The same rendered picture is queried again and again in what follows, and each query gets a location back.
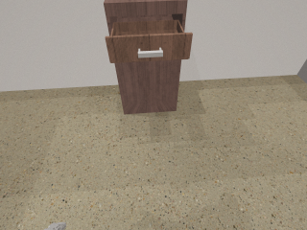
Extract drawer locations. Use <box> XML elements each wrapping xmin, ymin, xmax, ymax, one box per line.
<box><xmin>105</xmin><ymin>19</ymin><xmax>193</xmax><ymax>63</ymax></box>

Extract cabinet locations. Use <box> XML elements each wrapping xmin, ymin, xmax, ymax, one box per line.
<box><xmin>104</xmin><ymin>0</ymin><xmax>188</xmax><ymax>115</ymax></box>

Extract handle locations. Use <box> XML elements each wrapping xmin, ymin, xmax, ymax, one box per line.
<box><xmin>137</xmin><ymin>47</ymin><xmax>163</xmax><ymax>58</ymax></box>

